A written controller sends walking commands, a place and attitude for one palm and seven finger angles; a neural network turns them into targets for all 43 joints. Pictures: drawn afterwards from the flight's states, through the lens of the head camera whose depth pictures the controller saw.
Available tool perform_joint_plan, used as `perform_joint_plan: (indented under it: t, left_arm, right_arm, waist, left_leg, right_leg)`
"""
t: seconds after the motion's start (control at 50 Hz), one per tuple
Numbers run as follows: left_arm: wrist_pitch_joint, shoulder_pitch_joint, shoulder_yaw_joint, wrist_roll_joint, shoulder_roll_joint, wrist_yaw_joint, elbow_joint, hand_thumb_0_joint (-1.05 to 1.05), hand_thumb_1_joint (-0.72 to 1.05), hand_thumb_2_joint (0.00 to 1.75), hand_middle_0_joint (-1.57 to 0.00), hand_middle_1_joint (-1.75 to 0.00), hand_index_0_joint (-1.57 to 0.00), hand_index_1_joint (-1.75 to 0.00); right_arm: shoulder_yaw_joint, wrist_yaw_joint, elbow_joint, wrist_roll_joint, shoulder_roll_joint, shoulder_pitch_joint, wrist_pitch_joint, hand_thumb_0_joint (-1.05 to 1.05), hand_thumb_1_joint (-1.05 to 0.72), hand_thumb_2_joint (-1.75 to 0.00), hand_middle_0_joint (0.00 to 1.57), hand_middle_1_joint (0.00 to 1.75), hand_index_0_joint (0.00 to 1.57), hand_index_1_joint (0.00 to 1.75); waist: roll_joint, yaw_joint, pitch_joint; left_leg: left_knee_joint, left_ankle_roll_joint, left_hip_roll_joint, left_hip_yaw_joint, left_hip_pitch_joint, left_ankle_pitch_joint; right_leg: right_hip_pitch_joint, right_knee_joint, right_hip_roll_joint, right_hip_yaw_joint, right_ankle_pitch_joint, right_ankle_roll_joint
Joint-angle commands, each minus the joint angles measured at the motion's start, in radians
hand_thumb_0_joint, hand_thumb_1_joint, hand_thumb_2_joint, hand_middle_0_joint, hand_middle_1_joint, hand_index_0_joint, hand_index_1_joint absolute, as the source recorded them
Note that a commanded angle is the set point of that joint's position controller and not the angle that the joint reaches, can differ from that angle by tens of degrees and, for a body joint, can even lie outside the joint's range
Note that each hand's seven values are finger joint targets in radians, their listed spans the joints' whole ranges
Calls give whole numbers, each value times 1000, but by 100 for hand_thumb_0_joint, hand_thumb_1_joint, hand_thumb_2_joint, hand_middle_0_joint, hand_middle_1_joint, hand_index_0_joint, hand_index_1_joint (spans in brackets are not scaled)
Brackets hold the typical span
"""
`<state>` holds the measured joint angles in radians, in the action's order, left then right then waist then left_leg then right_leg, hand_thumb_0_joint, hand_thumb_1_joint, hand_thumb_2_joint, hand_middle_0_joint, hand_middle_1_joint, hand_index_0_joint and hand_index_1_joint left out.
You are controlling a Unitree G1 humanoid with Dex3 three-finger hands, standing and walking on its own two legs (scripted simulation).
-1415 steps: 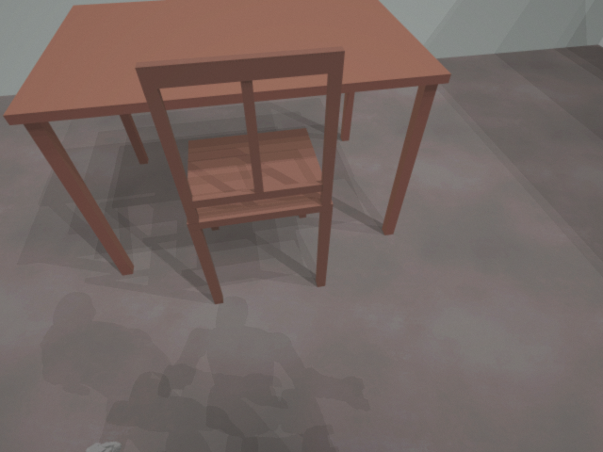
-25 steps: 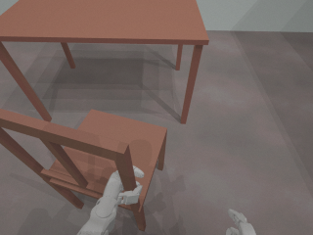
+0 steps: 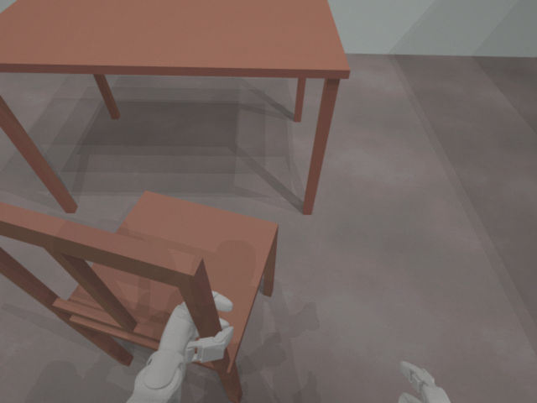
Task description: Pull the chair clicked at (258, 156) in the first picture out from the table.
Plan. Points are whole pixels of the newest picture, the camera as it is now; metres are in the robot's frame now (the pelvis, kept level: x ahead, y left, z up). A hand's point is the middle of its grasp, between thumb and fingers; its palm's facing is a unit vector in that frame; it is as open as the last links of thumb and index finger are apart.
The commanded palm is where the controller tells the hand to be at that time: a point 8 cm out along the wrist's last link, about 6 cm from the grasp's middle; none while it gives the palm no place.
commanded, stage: open the thumb and straighten the fingers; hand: left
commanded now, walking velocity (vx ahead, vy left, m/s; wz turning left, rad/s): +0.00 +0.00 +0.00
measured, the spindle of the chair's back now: (100, 293) +0.30 +0.29 -0.06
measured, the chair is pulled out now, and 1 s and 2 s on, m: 0.52 0.52 0.52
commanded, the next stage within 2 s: draw the fingers out of the gap in 0.62 s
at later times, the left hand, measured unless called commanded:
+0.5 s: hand (204, 340) +0.23 +0.11 -0.07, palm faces -0.13 -0.99 -0.07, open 16.0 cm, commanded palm +0.22 +0.16 -0.05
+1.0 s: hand (181, 381) +0.17 +0.13 -0.07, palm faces -0.12 -0.99 -0.06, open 17.5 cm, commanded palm +0.16 +0.18 -0.05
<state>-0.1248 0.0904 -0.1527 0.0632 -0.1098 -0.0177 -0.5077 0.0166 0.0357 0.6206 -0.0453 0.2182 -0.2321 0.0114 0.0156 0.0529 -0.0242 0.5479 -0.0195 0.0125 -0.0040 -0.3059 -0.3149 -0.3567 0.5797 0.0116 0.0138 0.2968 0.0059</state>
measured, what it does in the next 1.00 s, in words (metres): stands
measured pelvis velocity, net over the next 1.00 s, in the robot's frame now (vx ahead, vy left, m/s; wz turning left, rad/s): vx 0.00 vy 0.01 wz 0.04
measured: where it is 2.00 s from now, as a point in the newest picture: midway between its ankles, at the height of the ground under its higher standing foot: outside the picture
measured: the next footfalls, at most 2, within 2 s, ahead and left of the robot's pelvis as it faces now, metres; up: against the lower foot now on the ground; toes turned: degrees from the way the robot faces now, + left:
none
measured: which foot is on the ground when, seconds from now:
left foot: down 0.00-1.00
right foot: down 0.00-1.00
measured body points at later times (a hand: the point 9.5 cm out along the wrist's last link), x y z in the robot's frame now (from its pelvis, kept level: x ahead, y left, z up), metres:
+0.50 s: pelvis +0.00 +0.00 -0.04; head +0.03 -0.02 +0.41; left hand +0.23 +0.16 -0.06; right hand +0.16 -0.24 -0.13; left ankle -0.02 +0.13 -0.73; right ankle +0.00 -0.11 -0.73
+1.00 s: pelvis +0.00 +0.01 -0.05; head +0.04 +0.00 +0.40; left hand +0.18 +0.19 -0.06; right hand +0.17 -0.23 -0.12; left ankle -0.02 +0.13 -0.73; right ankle +0.00 -0.11 -0.73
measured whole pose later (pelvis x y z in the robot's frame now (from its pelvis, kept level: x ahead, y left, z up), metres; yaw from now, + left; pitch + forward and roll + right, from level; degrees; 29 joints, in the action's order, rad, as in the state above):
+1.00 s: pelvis +0.00 +0.01 -0.05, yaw +2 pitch +12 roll -1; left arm 0.11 0.51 -0.10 0.08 -0.20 0.08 0.10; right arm 0.02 0.05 0.45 -0.04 0.24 -0.29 -0.11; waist -0.04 0.06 -0.15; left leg 0.96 -0.01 0.00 -0.05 -0.66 -0.51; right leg -0.67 0.93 0.03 0.06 0.47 0.00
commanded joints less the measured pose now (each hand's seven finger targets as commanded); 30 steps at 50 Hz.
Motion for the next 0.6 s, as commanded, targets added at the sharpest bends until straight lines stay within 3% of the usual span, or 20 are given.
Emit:
perform_joint_plan:
  t: [0.0, 0.06, 0.08, 0.1, 0.2, 0.24, 0.34, 0.36, 0.38, 0.4, 0.46, 0.58]
  left_arm:
    - [-58, -89, 65, 14, -98, 33, 342, 0, 5, 49, -50, -145, -50, -145]
    - [-16, -37, 38, 9, -70, 40, 381, 0, -31, 32, -50, -145, -50, -145]
    - [12, -25, 28, 17, -59, 41, 368, 0, -43, 26, -47, -138, -47, -138]
    - [29, -57, 101, 21, -131, 36, 372, 0, -55, 20, -45, -130, -45, -130]
    - [102, -56, 77, 31, -108, 51, 473, 0, -55, 20, -32, -94, -32, -94]
    - [119, -47, 66, 37, -97, 55, 509, 0, -55, 20, -27, -80, -27, -80]
    - [158, -41, 52, 36, -91, 57, 530, 0, -55, 20, -15, -43, -15, -43]
    - [164, -53, 66, 32, -107, 57, 532, 0, -55, 20, -13, -36, -13, -36]
    - [174, 26, 150, 31, -179, 56, 486, 0, -55, 20, -10, -29, -10, -29]
    - [174, 2, 122, 31, -158, 64, 526, 0, -55, 20, -7, -22, -7, -22]
    - [178, 50, 129, 33, -160, 77, 566, 0, -55, 20, 0, 0, 0, 0]
    - [178, 55, 74, 41, -129, 97, 626, 0, -55, 20, 0, 0, 0, 0]
  right_arm:
    - [-55, -26, -181, -7, 123, 56, -96, 0, -90, -90, 20, 30, 20, 30]
    - [-55, -33, -211, -4, 130, 48, -113, 0, -90, -90, 20, 30, 20, 30]
    - [-54, -34, -219, -7, 132, 43, -113, 0, -90, -90, 20, 30, 20, 30]
    - [-56, -29, -215, -5, 149, 36, -111, 0, -90, -90, 20, 30, 20, 30]
    - [-50, -10, -252, -3, 150, 37, -125, 0, -90, -90, 20, 30, 20, 30]
    - [-48, -2, -261, -3, 151, 34, -135, 0, -90, -90, 20, 30, 20, 30]
    - [-42, 12, -262, 0, 153, 21, -153, 0, -90, -90, 20, 30, 20, 30]
    - [-41, 13, -259, 1, 155, 17, -152, 0, -90, -90, 20, 30, 20, 30]
    - [-41, 17, -260, 3, 159, 16, -148, 0, -90, -90, 20, 30, 20, 30]
    - [-37, 16, -269, 3, 155, 18, -145, 0, -90, -90, 20, 30, 20, 30]
    - [-35, 17, -287, 3, 148, 18, -148, 0, -90, -90, 20, 30, 20, 30]
    - [-37, 22, -288, 1, 153, 3, -168, 0, -90, -90, 20, 30, 20, 30]
  waist:
    - [-43, -4, -234]
    - [-46, -1, -254]
    - [6, 11, -235]
    - [29, 8, -241]
    - [7, 16, -287]
    - [29, 20, -306]
    - [41, 34, -279]
    - [35, 33, -276]
    - [63, 10, -258]
    - [41, 17, -277]
    - [25, 9, -290]
    - [9, 42, -285]
  left_leg:
    - [65, 39, -3, 18, -59, 184]
    - [122, 40, -6, 9, -109, 170]
    - [132, 42, -2, 4, -132, 147]
    - [146, 43, -8, 3, -173, 115]
    - [193, 50, -17, 5, -204, 103]
    - [205, 52, -18, 1, -207, 107]
    - [231, 55, -21, -6, -219, 104]
    - [236, 55, -22, -6, -223, 99]
    - [236, 54, -24, -5, -257, 92]
    - [238, 56, -29, -1, -253, 92]
    - [246, 55, -30, 2, -257, 110]
    - [270, 57, -26, -12, -228, 151]
  right_leg:
    - [-4, 49, 33, 7, -225, 12]
    - [-68, 104, 23, 20, -194, 10]
    - [-92, 106, 18, 24, -172, 5]
    - [-93, 115, 17, 18, -152, 2]
    - [-109, 145, 17, 20, -137, -3]
    - [-111, 152, 14, 25, -135, -5]
    - [-146, 158, 13, 32, -132, -11]
    - [-152, 158, 12, 30, -124, -10]
    - [-142, 161, 11, 29, -115, -9]
    - [-129, 160, 17, 20, -124, -12]
    - [-109, 168, 19, 19, -149, -11]
    - [-147, 177, 14, 31, -187, -11]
